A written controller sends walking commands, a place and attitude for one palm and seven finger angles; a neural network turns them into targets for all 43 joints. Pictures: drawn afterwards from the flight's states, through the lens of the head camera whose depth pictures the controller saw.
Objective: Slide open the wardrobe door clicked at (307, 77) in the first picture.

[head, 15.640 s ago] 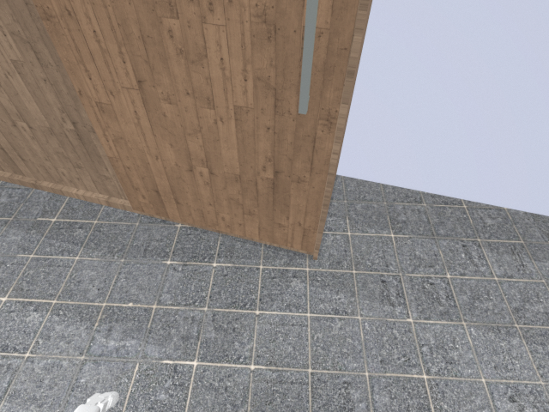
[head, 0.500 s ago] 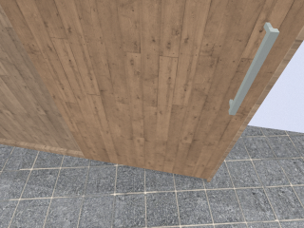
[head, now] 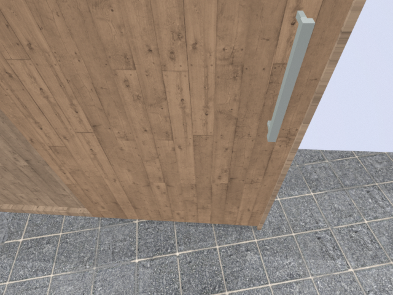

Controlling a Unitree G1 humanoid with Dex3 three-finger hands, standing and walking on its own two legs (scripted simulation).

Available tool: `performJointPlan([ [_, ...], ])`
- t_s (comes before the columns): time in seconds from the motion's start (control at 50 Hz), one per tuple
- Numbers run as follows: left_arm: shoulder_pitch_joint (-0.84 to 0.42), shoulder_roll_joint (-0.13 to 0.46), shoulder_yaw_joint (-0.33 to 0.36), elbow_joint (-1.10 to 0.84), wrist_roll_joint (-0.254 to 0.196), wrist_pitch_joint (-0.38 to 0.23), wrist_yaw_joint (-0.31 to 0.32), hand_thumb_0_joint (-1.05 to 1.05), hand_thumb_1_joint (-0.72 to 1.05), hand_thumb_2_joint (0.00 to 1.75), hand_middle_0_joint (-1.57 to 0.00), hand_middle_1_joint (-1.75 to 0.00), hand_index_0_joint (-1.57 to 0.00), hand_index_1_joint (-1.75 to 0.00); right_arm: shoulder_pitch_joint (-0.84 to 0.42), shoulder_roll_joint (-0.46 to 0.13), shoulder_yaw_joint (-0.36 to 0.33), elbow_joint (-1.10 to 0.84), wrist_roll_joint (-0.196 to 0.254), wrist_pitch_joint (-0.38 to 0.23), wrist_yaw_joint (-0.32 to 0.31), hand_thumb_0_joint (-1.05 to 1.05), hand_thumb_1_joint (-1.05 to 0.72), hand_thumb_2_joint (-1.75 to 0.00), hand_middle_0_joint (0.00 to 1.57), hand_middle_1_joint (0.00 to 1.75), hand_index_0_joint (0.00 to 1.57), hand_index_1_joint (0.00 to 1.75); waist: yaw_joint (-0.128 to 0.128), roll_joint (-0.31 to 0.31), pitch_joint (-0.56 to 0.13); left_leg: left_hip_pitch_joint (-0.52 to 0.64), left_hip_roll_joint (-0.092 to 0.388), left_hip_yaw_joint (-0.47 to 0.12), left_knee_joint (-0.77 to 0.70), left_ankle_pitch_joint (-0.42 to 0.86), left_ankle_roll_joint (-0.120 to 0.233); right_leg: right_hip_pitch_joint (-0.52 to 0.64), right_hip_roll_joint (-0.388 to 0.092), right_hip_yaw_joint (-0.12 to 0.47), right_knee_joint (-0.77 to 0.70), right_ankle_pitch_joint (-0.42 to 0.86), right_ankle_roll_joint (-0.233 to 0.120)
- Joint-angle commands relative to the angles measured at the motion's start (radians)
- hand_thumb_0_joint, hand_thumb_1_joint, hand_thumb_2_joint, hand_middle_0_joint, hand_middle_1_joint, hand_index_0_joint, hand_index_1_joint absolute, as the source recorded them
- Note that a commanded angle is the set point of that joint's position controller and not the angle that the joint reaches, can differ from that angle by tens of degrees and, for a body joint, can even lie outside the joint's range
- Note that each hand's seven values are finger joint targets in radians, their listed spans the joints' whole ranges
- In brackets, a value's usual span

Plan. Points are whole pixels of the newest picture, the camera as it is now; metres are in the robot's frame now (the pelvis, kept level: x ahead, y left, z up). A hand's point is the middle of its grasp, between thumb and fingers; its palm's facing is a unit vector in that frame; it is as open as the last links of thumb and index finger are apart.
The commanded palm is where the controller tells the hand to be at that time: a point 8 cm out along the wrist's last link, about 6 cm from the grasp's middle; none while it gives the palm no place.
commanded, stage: shuffle to correct the standing spot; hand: right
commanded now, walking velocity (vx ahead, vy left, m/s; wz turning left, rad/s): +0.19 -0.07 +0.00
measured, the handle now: (283, 87) +0.51 -0.17 +0.15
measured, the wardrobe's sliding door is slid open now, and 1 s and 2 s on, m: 0.00 0.00 0.00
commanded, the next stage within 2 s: come to a stop and stand still in 0.08 s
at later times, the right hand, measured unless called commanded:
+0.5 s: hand out of the picture +0.14 -0.19 -0.16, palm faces +0.02 +0.98 -0.22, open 7.3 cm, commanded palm none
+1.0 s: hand out of the picture +0.10 -0.23 -0.15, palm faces +0.02 +0.96 -0.28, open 7.4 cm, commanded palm none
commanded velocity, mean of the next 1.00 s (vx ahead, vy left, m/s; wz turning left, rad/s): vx -0.04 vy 0.00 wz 0.00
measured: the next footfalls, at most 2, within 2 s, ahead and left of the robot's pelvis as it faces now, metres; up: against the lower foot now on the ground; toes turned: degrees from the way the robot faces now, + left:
left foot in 0.42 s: +0.16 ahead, +0.11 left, +0.00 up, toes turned +1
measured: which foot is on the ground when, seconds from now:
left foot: down 0.00-0.02, up 0.04-0.40, down 0.42-1.00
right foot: down 0.00-1.00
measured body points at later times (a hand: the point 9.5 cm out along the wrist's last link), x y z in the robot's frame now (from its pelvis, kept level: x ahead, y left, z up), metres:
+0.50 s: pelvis +0.08 -0.01 +0.01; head +0.12 -0.01 +0.46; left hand +0.08 +0.19 -0.15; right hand +0.14 -0.24 -0.14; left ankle +0.13 +0.10 -0.72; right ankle +0.06 -0.10 -0.72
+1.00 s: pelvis +0.07 -0.03 +0.01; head +0.07 -0.01 +0.46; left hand +0.15 +0.20 -0.14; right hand +0.10 -0.28 -0.12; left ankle +0.12 +0.11 -0.72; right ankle +0.06 -0.11 -0.72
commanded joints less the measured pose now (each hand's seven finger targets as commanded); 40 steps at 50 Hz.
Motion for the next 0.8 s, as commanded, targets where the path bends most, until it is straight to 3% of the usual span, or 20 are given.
performJointPlan([
  [0.0,0.330,0.234,0.050,0.002,0.009,-0.028,0.021,0.00,0.90,0.90,-0.20,-0.30,-0.20,-0.30,-0.065,-0.075,-0.016,-0.134,0.014,-0.017,0.003,0.00,-0.90,-0.90,0.20,0.30,0.20,0.30,0.132,-0.314,-0.117,-0.547,-0.057,0.028,0.722,-0.117,0.028,0.370,-0.393,0.609,-0.393,0.147,-0.267],
  [0.02,0.251,0.223,0.050,-0.012,0.004,-0.026,0.019,0.00,0.90,0.90,-0.20,-0.30,-0.20,-0.30,-0.103,-0.072,-0.018,-0.142,0.007,-0.012,-0.004,0.00,-0.90,-0.90,0.20,0.30,0.20,0.30,0.112,-0.204,-0.056,-0.577,-0.014,-0.033,0.814,-0.108,0.051,0.235,-0.408,0.608,-0.448,-0.101,-0.270],
  [0.04,0.166,0.175,0.043,-0.045,0.005,-0.030,0.021,0.00,0.90,0.90,-0.20,-0.30,-0.20,-0.30,-0.124,-0.062,-0.013,-0.144,0.002,-0.009,-0.002,0.00,-0.90,-0.90,0.20,0.30,0.20,0.30,0.080,-0.149,0.020,-0.623,0.024,-0.056,0.824,-0.034,0.052,0.126,-0.385,0.598,-0.473,-0.219,-0.250],
  [0.08,0.076,0.103,0.020,-0.061,0.010,-0.047,0.025,0.00,0.90,0.90,-0.20,-0.30,-0.20,-0.30,-0.077,-0.039,-0.014,-0.106,-0.013,-0.002,0.011,0.00,-0.90,-0.90,0.20,0.30,0.20,0.30,0.018,-0.108,0.073,-0.541,0.058,-0.045,0.729,0.100,0.035,-0.043,-0.281,0.436,-0.508,-0.188,-0.174],
  [0.12,0.060,0.097,0.017,-0.056,0.005,-0.061,0.025,0.00,0.90,0.90,-0.20,-0.30,-0.20,-0.30,-0.020,-0.015,-0.009,-0.082,-0.012,0.009,0.014,0.00,-0.90,-0.90,0.20,0.30,0.20,0.30,-0.007,-0.148,0.035,-0.491,0.058,-0.020,0.624,0.158,0.016,-0.035,-0.229,0.305,-0.500,-0.049,-0.156],
  [0.24,0.105,0.063,0.016,-0.033,0.005,-0.058,0.031,0.00,0.90,0.90,-0.20,-0.30,-0.20,-0.30,-0.128,-0.002,-0.003,-0.123,-0.008,0.012,0.000,0.00,-0.90,-0.90,0.20,0.30,0.20,0.30,0.019,-0.064,0.016,-0.460,0.044,-0.024,0.296,0.201,-0.018,0.083,-0.234,0.240,-0.453,0.252,-0.161],
  [0.34,0.092,0.067,0.021,-0.007,0.001,-0.047,0.042,0.00,0.90,0.90,-0.20,-0.30,-0.20,-0.30,-0.136,-0.046,-0.005,-0.109,0.001,0.006,-0.017,0.00,-0.90,-0.90,0.20,0.30,0.20,0.30,0.007,-0.132,-0.022,-0.262,0.009,-0.014,-0.024,0.322,-0.024,0.143,-0.206,0.182,-0.292,0.595,-0.096],
  [0.38,0.109,0.043,0.026,-0.014,-0.006,-0.045,0.041,0.00,0.90,0.90,-0.20,-0.30,-0.20,-0.30,-0.125,-0.102,-0.015,-0.109,0.001,-0.002,-0.024,0.00,-0.90,-0.90,0.20,0.30,0.20,0.30,0.008,-0.069,-0.035,-0.179,0.058,-0.099,-0.077,0.646,0.002,0.115,-0.129,0.145,-0.213,0.564,-0.020],
  [0.4,0.117,0.038,0.031,-0.019,-0.008,-0.040,0.039,0.00,0.90,0.90,-0.20,-0.30,-0.20,-0.30,-0.133,-0.121,-0.019,-0.115,0.002,0.001,-0.024,0.00,-0.90,-0.90,0.20,0.30,0.20,0.30,0.019,-0.085,-0.043,-0.164,0.109,-0.126,-0.028,0.789,0.027,0.088,-0.095,0.117,-0.204,0.461,0.006],
  [0.46,0.137,0.031,0.046,-0.026,-0.006,-0.007,0.037,0.00,0.90,0.90,-0.20,-0.30,-0.20,-0.30,-0.152,-0.150,-0.032,-0.134,0.003,0.007,-0.025,0.00,-0.90,-0.90,0.20,0.30,0.20,0.30,0.028,0.085,-0.133,-0.176,0.200,-0.201,-0.013,0.931,0.115,0.109,-0.043,0.067,-0.076,0.262,0.029],
  [0.54,0.111,0.007,0.048,-0.047,-0.003,0.016,0.037,0.00,0.90,0.90,-0.20,-0.30,-0.20,-0.30,-0.217,-0.166,-0.045,-0.172,-0.003,0.028,-0.031,0.00,-0.90,-0.90,0.20,0.30,0.20,0.30,0.021,0.123,-0.127,-0.198,0.266,-0.248,-0.102,0.865,0.211,0.043,-0.006,0.067,0.071,-0.126,0.044],
  [0.58,0.117,-0.002,0.045,-0.046,-0.004,0.016,0.037,0.00,0.90,0.90,-0.20,-0.30,-0.20,-0.30,-0.248,-0.164,-0.052,-0.185,-0.005,0.030,-0.031,0.00,-0.90,-0.90,0.20,0.30,0.20,0.30,0.030,0.115,-0.128,-0.204,0.252,-0.236,-0.090,0.834,0.202,0.053,-0.013,0.071,0.020,-0.104,0.048],
  [0.62,0.161,0.003,0.041,-0.031,-0.003,0.006,0.036,0.00,0.90,0.90,-0.20,-0.30,-0.20,-0.30,-0.276,-0.156,-0.050,-0.193,0.003,0.036,-0.028,0.00,-0.90,-0.90,0.20,0.30,0.20,0.30,0.056,0.061,-0.149,-0.267,0.196,-0.190,-0.035,0.671,0.139,0.181,-0.027,0.059,-0.183,0.094,0.046],
  [0.64,0.149,0.035,0.046,-0.033,0.003,-0.001,0.036,0.00,0.90,0.90,-0.20,-0.30,-0.20,-0.30,-0.272,-0.123,-0.045,-0.200,0.007,0.044,-0.024,0.00,-0.90,-0.90,0.20,0.30,0.20,0.30,0.047,-0.090,-0.144,-0.349,0.111,-0.124,0.021,0.473,0.084,0.243,-0.105,0.137,-0.268,0.184,0.015],
  [0.66,0.103,0.082,0.052,-0.057,0.009,-0.006,0.033,0.00,0.90,0.90,-0.20,-0.30,-0.20,-0.30,-0.294,-0.080,-0.034,-0.217,0.010,0.054,-0.020,0.00,-0.90,-0.90,0.20,0.30,0.20,0.30,0.040,-0.330,-0.068,-0.398,-0.001,-0.013,0.128,0.207,0.007,0.158,-0.243,0.291,-0.368,0.352,-0.051],
  [0.68,-0.099,0.165,0.072,-0.164,-0.017,-0.022,0.035,0.00,0.90,0.90,-0.20,-0.30,-0.20,-0.30,-0.105,-0.136,-0.011,-0.136,0.029,0.042,-0.052,0.00,-0.90,-0.90,0.20,0.30,0.20,0.30,-0.027,-0.379,-0.207,-0.252,0.062,-0.150,0.192,0.224,0.064,0.109,-0.311,0.221,-0.118,0.587,-0.080],
  [0.7,-0.089,0.103,0.059,-0.205,-0.003,-0.012,0.026,0.00,0.90,0.90,-0.20,-0.30,-0.20,-0.30,-0.164,-0.143,-0.013,-0.178,0.012,0.034,-0.037,0.00,-0.90,-0.90,0.20,0.30,0.20,0.30,-0.022,-0.234,-0.202,-0.255,0.025,-0.074,0.068,0.249,0.057,0.076,-0.174,0.143,-0.149,0.305,-0.047],
  [0.72,-0.031,0.091,0.049,-0.211,0.001,-0.010,0.023,0.00,0.90,0.90,-0.20,-0.30,-0.20,-0.30,-0.203,-0.137,-0.009,-0.190,0.003,0.020,-0.028,0.00,-0.90,-0.90,0.20,0.30,0.20,0.30,0.011,-0.185,-0.165,-0.299,0.049,-0.136,0.021,0.273,0.077,0.075,-0.115,0.131,-0.135,0.185,-0.018],
  [0.76,0.043,0.080,0.038,-0.220,0.006,-0.018,0.019,0.00,0.90,0.90,-0.20,-0.30,-0.20,-0.30,-0.242,-0.141,-0.004,-0.198,0.003,0.015,-0.019,0.00,-0.90,-0.90,0.20,0.30,0.20,0.30,0.050,-0.212,-0.102,-0.351,0.037,-0.127,0.006,0.234,0.076,0.089,-0.115,0.164,-0.222,0.128,-0.008],
  [0.78,0.039,0.102,0.040,-0.221,0.006,-0.021,0.019,0.00,0.90,0.90,-0.20,-0.30,-0.20,-0.30,-0.241,-0.130,0.000,-0.199,0.004,0.021,-0.017,0.00,-0.90,-0.90,0.20,0.30,0.20,0.30,0.041,-0.239,-0.068,-0.353,-0.002,-0.083,0.029,0.206,0.053,0.075,-0.147,0.197,-0.277,0.126,-0.018],
])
